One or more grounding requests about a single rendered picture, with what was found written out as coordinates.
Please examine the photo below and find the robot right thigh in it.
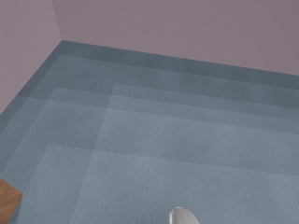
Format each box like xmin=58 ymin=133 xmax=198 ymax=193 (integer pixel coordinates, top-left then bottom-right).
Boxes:
xmin=168 ymin=208 xmax=200 ymax=224

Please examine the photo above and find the cabinet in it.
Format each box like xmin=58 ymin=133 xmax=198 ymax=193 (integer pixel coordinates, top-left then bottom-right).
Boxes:
xmin=0 ymin=178 xmax=22 ymax=224

